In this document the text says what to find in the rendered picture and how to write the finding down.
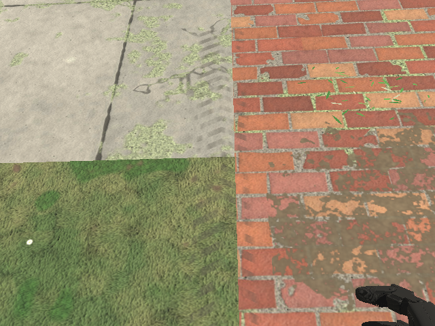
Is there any right robot hand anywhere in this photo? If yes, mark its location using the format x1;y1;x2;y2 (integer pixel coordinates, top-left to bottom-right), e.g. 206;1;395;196
355;284;435;326

